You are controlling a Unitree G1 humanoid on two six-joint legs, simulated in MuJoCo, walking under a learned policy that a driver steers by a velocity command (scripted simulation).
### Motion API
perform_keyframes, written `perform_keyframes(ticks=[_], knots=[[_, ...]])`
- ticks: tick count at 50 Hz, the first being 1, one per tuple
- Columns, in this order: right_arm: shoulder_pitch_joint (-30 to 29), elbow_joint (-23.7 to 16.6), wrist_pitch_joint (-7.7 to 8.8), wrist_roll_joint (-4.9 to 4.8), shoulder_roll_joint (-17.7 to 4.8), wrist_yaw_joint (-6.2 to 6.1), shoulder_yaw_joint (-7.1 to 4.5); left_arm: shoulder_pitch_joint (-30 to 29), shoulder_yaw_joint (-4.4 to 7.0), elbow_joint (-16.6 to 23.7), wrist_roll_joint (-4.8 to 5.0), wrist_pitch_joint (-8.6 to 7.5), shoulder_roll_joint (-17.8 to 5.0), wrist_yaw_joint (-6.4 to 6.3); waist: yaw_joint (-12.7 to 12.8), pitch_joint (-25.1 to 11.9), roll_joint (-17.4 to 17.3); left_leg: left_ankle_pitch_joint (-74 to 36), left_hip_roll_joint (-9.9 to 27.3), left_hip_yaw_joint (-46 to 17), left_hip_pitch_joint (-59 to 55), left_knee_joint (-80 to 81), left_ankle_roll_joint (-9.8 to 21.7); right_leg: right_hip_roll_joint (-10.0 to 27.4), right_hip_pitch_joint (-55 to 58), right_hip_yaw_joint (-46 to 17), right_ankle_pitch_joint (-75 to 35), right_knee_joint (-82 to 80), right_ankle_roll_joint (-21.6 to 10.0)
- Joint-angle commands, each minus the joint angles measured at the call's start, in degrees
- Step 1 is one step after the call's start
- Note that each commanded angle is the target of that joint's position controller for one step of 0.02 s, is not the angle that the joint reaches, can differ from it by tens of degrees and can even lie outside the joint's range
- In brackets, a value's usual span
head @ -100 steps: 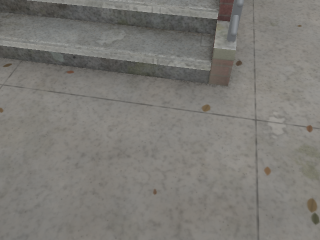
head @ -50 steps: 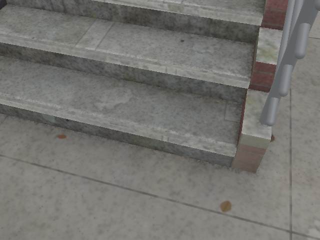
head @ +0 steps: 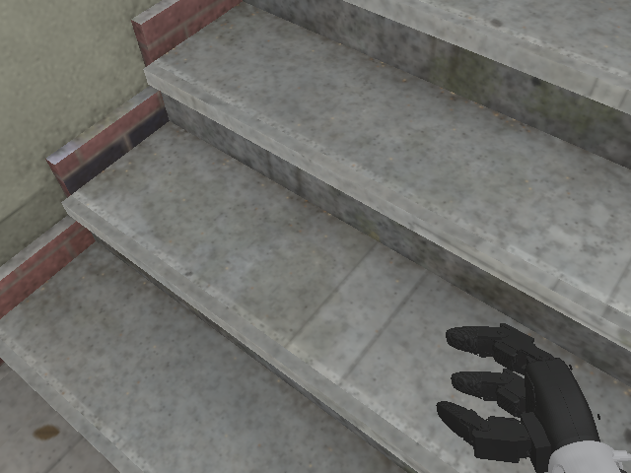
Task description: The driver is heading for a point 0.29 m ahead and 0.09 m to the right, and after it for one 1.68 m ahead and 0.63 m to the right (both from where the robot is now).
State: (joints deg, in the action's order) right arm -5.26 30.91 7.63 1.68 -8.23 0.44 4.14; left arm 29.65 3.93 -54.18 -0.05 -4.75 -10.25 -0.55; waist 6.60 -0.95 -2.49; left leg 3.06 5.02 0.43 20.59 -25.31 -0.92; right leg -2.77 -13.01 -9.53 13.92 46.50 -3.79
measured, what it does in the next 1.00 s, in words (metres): climbs, turning right: right foot 0.16 m higher, then left foot 0.16 m higher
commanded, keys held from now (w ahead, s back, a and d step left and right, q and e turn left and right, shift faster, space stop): w+e+shift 0.64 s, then w+shift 0.02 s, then w+q+shift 0.34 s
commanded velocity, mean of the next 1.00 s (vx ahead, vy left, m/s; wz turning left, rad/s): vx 1.00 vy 0.00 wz -0.59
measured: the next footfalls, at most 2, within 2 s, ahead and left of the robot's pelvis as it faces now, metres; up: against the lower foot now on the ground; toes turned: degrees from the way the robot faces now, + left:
right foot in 0.28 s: +0.24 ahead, -0.06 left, +0.16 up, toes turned -7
left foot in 0.60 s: +0.59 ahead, -0.04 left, +0.32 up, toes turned -34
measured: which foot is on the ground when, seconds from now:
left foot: down 0.00-0.26, up 0.28-0.58, down 0.60-1.00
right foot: up 0.00-0.26, down 0.28-0.60, up 0.62-0.96, down 0.98-1.00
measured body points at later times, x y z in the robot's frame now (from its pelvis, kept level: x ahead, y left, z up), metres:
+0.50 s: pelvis +0.33 -0.04 +0.16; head +0.36 -0.08 +0.61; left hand +0.40 +0.22 +0.04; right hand +0.57 -0.29 +0.19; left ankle +0.45 +0.05 -0.31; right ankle +0.20 -0.05 -0.58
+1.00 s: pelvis +0.62 -0.23 +0.35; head +0.65 -0.25 +0.80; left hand +0.94 -0.36 +0.39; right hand +0.39 -0.31 +0.22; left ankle +0.58 -0.03 -0.39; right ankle +0.64 -0.37 -0.27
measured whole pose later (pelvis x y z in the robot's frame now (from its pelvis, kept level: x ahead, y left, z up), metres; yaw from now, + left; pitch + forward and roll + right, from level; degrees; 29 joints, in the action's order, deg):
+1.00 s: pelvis +0.62 -0.23 +0.35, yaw -35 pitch +6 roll -2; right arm 35.5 58.3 7.7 -0.8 -7.6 1.0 -3.4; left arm -11.9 -5.8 -22.8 -1.3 -3.9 -0.6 0.0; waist -6.4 -1.8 -1.8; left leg 5.0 2.9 -2.6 3.5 -19.5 5.4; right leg 0.3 -51.4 4.5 27.2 72.0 -5.3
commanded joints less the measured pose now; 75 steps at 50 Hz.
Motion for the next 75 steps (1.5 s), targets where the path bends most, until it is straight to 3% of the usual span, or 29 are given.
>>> perform_keyframes(ticks=[1, 3, 7, 11, 12, 13, 14, 15, 18, 21, 26, 28, 30, 31, 32, 35, 41, 46, 49, 51, 52, 57, 63, 68, 69, 70, 71, 72, 75], knots=[[31.93, 9.75, -2.12, 2.42, -17.21, -0.33, -8.20, -7.89, 1.08, 13.19, 3.24, -1.55, -2.56, -1.46, -11.44, -21.76, -10.39, -90.81, 24.63, -9.04, -62.06, -12.15, 8.71, -1.51, -49.13, 7.03, 18.32, 64.21, -1.44], [29.89, 12.17, -2.30, 3.70, -10.45, 0.44, -7.62, -20.09, 0.71, 17.56, 1.60, 0.24, -0.78, -3.71, -12.51, -18.66, -7.23, -42.53, 22.10, -9.14, -54.53, -3.32, 14.05, -0.53, -66.29, 8.24, 20.95, 91.10, -2.81], [16.49, 19.45, 1.15, 0.78, -5.38, 1.35, -5.86, -32.26, -5.09, 32.48, -1.58, 3.60, 5.75, -3.22, 4.34, 7.89, -2.80, -3.64, 17.32, 5.56, -5.62, 21.81, 2.27, 4.25, -59.43, 3.31, 24.59, 77.27, -6.32], [-5.40, 8.89, 2.46, -3.52, -25.06, -1.47, -10.33, 1.10, 0.96, 19.23, -2.01, 5.97, -11.21, -2.06, 19.90, -17.90, -2.05, -102.27, 6.00, 20.46, 9.55, 2.87, 7.17, -7.68, 7.76, 17.04, 0.85, 43.95, -1.72], [-3.56, 8.96, 3.14, -4.55, -27.15, -0.02, -11.58, 10.45, 0.65, 18.98, -1.87, 6.56, -9.71, -2.73, 20.98, -22.24, -12.57, -112.25, 12.61, 13.98, -3.96, -10.27, 8.33, -4.20, 5.74, 11.97, 10.85, 32.94, -2.79], [-3.72, 7.34, 1.48, -6.72, -22.55, 0.99, -11.23, 7.21, 2.26, 18.89, -1.11, 5.05, -14.73, -2.19, 20.67, -21.00, -2.96, -108.35, 8.55, 12.19, -8.30, -33.23, 7.58, -7.38, 7.80, 11.73, 0.82, 15.58, -5.16], [-5.37, 7.36, -0.50, -3.96, -16.12, 1.97, -10.66, 4.63, 2.76, 17.98, 0.27, 4.12, -11.68, -1.31, 18.03, -12.39, 1.48, -40.12, 1.88, 8.25, -0.42, -60.13, 5.38, -2.40, 8.36, -1.49, -4.52, -17.36, -9.27], [5.92, -1.26, -1.70, 0.40, -8.37, 2.77, -8.10, -15.96, 4.11, 19.22, -1.36, 4.42, -20.26, -1.93, -3.41, -12.55, 31.19, 4.61, -14.15, 1.31, 30.33, -89.91, 0.62, 5.12, 16.48, -32.28, -31.37, -17.23, -18.96], [7.38, -4.63, -1.44, 5.78, 0.66, 0.66, -3.17, -7.14, 1.24, 12.07, 0.11, 3.44, -11.62, -0.02, -7.22, -6.10, 4.56, 17.55, -7.80, -3.45, 43.12, -108.87, 3.85, -0.16, 6.63, -19.48, -24.06, -15.02, -14.40], [-2.49, -10.47, -2.02, 5.36, -1.92, 0.03, -1.43, -6.86, -0.64, 9.83, -0.56, 0.27, -8.04, 0.22, -7.29, 7.45, 0.84, 27.02, -6.47, 1.51, 47.72, -91.74, 4.54, -0.40, -7.54, -16.97, -20.86, -26.08, -9.12], [-11.77, -19.17, -4.08, 2.53, -0.04, -1.04, 0.34, -7.20, 1.78, 9.24, -0.10, 0.94, -11.68, -1.85, -7.77, -1.85, 1.11, 29.09, -7.31, 9.10, 10.25, -47.61, 3.87, 0.92, -18.76, -10.70, -47.94, -45.63, -11.27], [13.23, -11.50, -5.73, -1.01, -7.06, -2.92, -5.07, -15.35, 5.05, 14.11, 0.94, -2.20, -20.45, -1.40, -20.74, -22.66, 11.34, 21.44, -9.72, 2.35, -18.84, -47.79, 4.37, 6.19, -13.44, -13.70, -101.54, -23.77, -9.21], [31.26, -2.49, -5.21, -0.77, -13.62, -3.53, -9.08, -25.46, 6.09, 17.11, 1.30, -6.84, -17.28, 1.56, -29.51, -29.11, -0.83, 23.46, -7.33, -4.48, -29.42, -24.09, 5.39, 1.28, -8.96, -12.55, -91.83, 9.24, -6.06], [28.61, 1.96, -4.77, -0.21, -16.08, -4.04, -9.90, -30.64, 3.07, 20.88, -0.29, -7.43, -3.57, 3.22, -23.58, -21.82, -23.33, 21.76, 6.47, -29.73, -28.43, -1.47, 11.22, -12.46, -26.21, -6.08, -13.26, 37.65, -2.66], [13.84, -1.33, -4.74, 1.60, -14.08, -3.46, -10.03, -18.42, 1.86, 23.80, -1.73, -6.38, -1.56, 2.87, -9.64, -23.44, -22.27, 31.49, 15.79, -51.43, -19.58, 5.18, 14.61, -7.59, -31.66, -7.97, -7.24, 58.98, -1.80], [15.05, 9.90, -2.35, -0.02, 1.46, -1.71, -6.50, -19.43, -2.00, 23.27, -4.89, -1.58, 3.23, 1.92, -3.68, -0.46, 6.30, 38.65, 9.91, -32.07, -1.41, 4.21, 13.78, -1.70, -43.89, -1.40, -6.30, 72.79, -5.07], [28.58, 23.10, 1.27, 0.47, -3.31, 0.72, -6.58, -40.85, -6.59, 33.52, -2.26, 1.06, 7.42, -0.13, -3.83, 11.46, 1.41, 20.58, 6.20, -12.33, 3.02, 17.41, 11.27, 0.41, -64.13, 5.56, 12.98, 79.15, -5.42], [31.16, 21.45, 0.67, -4.36, -10.67, -2.05, -7.66, -44.11, -8.62, 36.48, 0.20, -0.33, 6.21, 1.25, -5.77, -4.90, 6.78, -18.73, 0.64, -4.82, 18.61, 32.32, 15.68, 3.12, -2.24, 20.08, 4.51, 28.09, -2.79], [26.55, 17.06, 2.86, -2.13, -23.28, 0.55, -12.94, -14.51, -2.07, 29.18, -0.85, 2.42, -4.32, -0.62, 9.30, -24.89, -4.84, -81.85, 7.06, -7.34, -12.51, -12.32, 12.81, -0.68, 5.46, 12.03, 17.58, 12.74, -3.41], [20.07, 8.25, 3.39, -3.29, -7.73, 2.87, -11.88, -8.97, 2.25, 23.06, -2.76, 0.24, -16.13, -0.60, 5.80, -25.81, 21.57, -2.49, -11.30, -11.61, 20.36, -59.33, 7.04, 23.24, 18.81, -38.08, 23.82, -22.08, -7.18], [22.75, 7.69, 3.02, -1.41, -4.57, 2.12, -11.20, -13.89, 1.96, 22.44, -2.54, 0.43, -11.60, 0.06, 1.62, -24.74, 10.82, -0.42, -9.15, -16.51, 29.17, -80.83, 7.23, 27.75, 16.15, -45.11, 25.00, -26.55, -7.03], [15.97, 2.66, -3.25, -0.38, 6.86, 0.71, -5.06, -12.55, -2.36, 2.96, -2.57, -3.04, 4.68, 1.39, -9.34, 4.73, 6.53, 9.80, -6.46, -7.98, 52.38, -105.32, 10.33, 18.87, -1.35, -0.06, 1.30, -25.51, -2.78], [-4.73, -8.50, -7.02, -1.68, 2.78, -2.46, -3.49, -10.99, -2.70, -3.28, -1.19, -4.96, -1.20, 1.07, -14.51, 15.26, 1.16, 25.81, -6.62, 1.15, 51.43, -78.90, 12.20, 14.18, -10.78, 23.57, -14.78, -48.01, 1.77], [34.57, 5.51, -8.66, -1.62, -13.11, -0.49, -8.34, -21.09, 3.31, 10.15, 5.15, -4.95, -25.93, -1.59, -28.47, -26.46, 9.25, 14.39, -14.42, 10.65, -12.21, -48.43, 10.72, 17.42, 5.72, 23.45, -120.83, -5.37, -5.39], [34.27, 4.15, -7.06, -1.43, -15.58, 0.23, -9.64, -20.87, 3.13, 11.69, 3.60, -4.81, -21.15, 0.65, -26.37, -24.66, 9.20, 10.63, -14.85, 4.62, -14.33, -23.78, 12.59, 14.60, 8.67, 21.20, -100.62, 16.16, -3.46], [17.58, 3.29, -6.06, -3.59, -15.91, 1.10, -10.98, -18.89, 1.15, 13.10, -0.41, -4.72, -9.71, 3.22, -16.37, -13.15, -1.28, 8.26, -12.89, -12.38, -12.91, -11.54, 17.52, 3.41, -11.45, 14.34, -15.17, 40.78, -0.06], [12.12, 1.72, -7.53, -1.88, -18.81, 0.55, -11.19, -14.81, -0.35, 21.66, -3.64, -4.93, -5.90, 4.50, -8.60, -18.39, -11.04, -1.18, -3.58, -39.99, -20.95, -4.34, 25.05, -3.36, -32.54, 7.16, -5.39, 68.60, 2.68], [15.72, 3.37, -7.90, -2.05, -17.57, -0.44, -10.90, -20.80, -1.82, 26.35, -6.00, -5.12, -3.64, 4.22, -9.55, -17.96, -2.67, 16.17, -1.21, -49.91, -20.55, 3.75, 25.21, -1.70, -42.11, 3.84, -4.44, 79.65, 1.77], [27.09, 13.83, -4.42, 0.58, -12.53, -0.56, -9.10, -27.16, -6.64, 31.45, -5.97, -3.60, 4.32, 0.81, -6.41, 0.87, 7.44, 8.03, -3.36, -37.61, -8.90, 3.92, 18.34, 0.82, -58.56, 4.64, 4.15, 92.78, -0.59]])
